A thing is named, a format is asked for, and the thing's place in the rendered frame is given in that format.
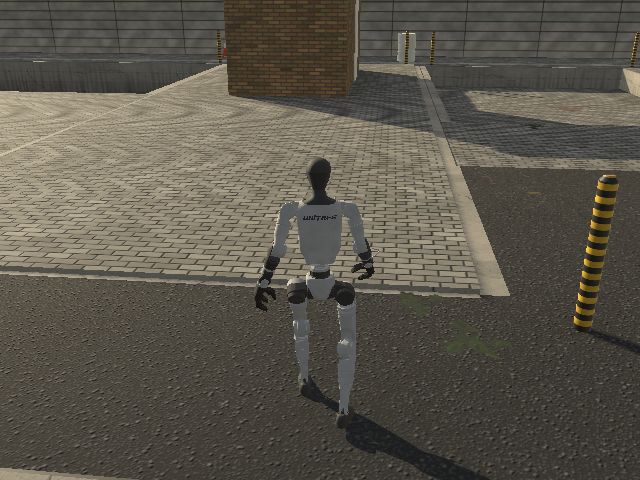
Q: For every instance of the robot right forearm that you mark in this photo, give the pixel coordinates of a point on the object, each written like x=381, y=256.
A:
x=366, y=257

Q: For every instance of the robot foot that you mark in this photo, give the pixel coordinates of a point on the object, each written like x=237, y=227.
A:
x=304, y=388
x=342, y=420

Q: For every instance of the robot left forearm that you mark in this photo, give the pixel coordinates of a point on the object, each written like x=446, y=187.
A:
x=268, y=269

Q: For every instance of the left robot hand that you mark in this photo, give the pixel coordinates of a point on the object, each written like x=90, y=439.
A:
x=258, y=296

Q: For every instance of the right robot hand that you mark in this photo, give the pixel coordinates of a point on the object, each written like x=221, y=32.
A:
x=367, y=274

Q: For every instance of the robot right foot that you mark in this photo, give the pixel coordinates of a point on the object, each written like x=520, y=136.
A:
x=342, y=420

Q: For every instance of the robot right upper arm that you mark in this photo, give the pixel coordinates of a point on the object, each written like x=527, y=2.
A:
x=351, y=211

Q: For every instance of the robot left foot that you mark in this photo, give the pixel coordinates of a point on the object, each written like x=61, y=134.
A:
x=304, y=388

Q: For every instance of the robot left upper arm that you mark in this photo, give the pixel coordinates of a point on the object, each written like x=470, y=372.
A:
x=287, y=211

